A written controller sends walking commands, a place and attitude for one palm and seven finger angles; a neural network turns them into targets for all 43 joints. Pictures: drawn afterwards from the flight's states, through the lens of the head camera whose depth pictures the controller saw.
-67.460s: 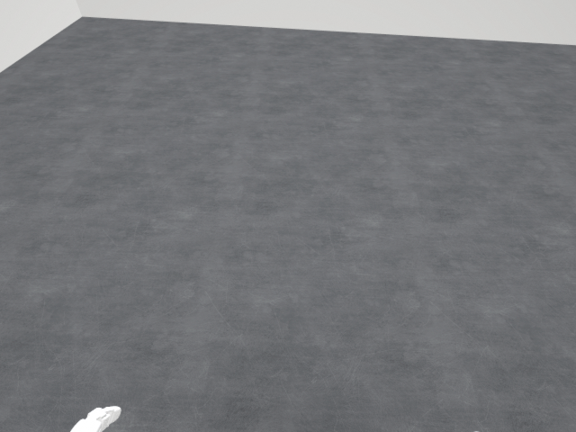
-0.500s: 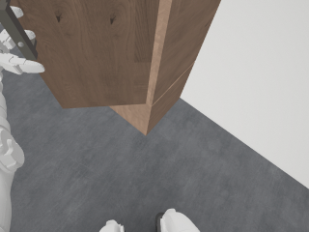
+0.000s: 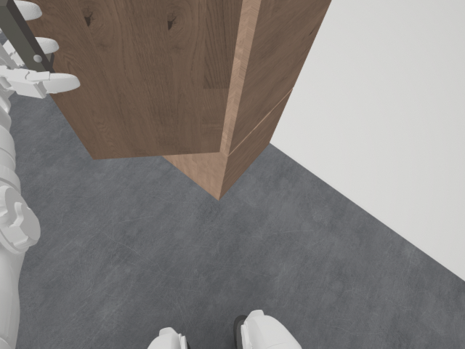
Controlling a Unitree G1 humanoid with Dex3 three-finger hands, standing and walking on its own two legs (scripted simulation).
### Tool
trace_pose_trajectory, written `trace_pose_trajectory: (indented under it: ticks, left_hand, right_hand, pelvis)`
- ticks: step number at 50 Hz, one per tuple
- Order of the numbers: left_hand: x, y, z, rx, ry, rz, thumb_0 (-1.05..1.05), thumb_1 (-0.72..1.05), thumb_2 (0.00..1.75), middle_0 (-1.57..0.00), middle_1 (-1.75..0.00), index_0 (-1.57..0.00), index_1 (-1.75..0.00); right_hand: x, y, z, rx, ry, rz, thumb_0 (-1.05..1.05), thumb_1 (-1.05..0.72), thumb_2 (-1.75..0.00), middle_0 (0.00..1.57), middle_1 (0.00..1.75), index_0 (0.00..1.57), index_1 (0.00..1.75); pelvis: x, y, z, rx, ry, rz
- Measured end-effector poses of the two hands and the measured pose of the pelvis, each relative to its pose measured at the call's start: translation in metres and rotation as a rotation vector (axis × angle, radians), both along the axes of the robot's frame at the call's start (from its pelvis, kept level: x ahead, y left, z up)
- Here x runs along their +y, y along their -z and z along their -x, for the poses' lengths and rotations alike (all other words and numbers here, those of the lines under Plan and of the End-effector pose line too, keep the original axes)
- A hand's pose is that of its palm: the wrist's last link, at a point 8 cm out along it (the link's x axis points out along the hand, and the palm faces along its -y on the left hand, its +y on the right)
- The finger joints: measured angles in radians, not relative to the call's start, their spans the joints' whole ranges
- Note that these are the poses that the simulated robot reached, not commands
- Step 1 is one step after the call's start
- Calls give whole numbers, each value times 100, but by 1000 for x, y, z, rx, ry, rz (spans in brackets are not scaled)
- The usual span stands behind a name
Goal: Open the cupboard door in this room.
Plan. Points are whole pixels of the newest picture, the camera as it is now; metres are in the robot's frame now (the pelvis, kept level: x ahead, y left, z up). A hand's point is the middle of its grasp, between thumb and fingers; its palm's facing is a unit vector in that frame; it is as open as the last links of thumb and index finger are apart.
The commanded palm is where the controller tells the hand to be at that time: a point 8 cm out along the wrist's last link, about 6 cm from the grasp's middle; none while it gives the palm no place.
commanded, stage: close the thumb around the handle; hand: left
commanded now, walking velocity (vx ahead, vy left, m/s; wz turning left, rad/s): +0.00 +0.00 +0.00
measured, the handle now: (28, 35) +0.59 +0.24 +0.12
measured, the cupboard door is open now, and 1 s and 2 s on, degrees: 46 54 91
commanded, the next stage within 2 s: pull the door open along its arc in 0.48 s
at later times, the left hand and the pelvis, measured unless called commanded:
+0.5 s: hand (42, 54) +0.55 +0.21 +0.13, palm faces +0.03 -1.00 -0.01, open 5.5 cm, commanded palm +0.53 +0.25 +0.12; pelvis +0.01 -0.01 +0.00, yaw +1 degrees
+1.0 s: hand (43, 80) +0.50 +0.21 +0.13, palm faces -0.02 -1.00 +0.00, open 5.8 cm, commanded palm +0.44 +0.26 +0.12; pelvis +0.02 -0.01 +0.01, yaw -2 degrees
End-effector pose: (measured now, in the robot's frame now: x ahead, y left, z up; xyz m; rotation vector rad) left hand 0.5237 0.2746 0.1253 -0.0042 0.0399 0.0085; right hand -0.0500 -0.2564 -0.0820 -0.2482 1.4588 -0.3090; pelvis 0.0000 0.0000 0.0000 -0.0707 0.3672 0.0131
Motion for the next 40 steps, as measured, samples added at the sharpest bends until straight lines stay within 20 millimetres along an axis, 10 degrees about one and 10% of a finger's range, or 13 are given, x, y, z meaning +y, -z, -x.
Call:
trace_pose_trajectory:
  ticks: [21, 40]
  left_hand:
    - [-8, -6, -2, -1, -26, -19, 1, 74, 83, -38, -133, -38, -133]
    - [-8, -5, 4, -9, -3, -14, 1, 76, 79, -37, -135, -37, -135]
  right_hand:
    - [-10, 4, -11, 12, -16, -25, 0, -91, -90, 20, 30, 21, 30]
    - [-22, -1, -25, -36, 1, -4, 0, -91, -90, 20, 30, 21, 30]
  pelvis:
    - [-10, -2, -7, 1, -10, -6]
    - [-14, -6, -14, -10, 12, -13]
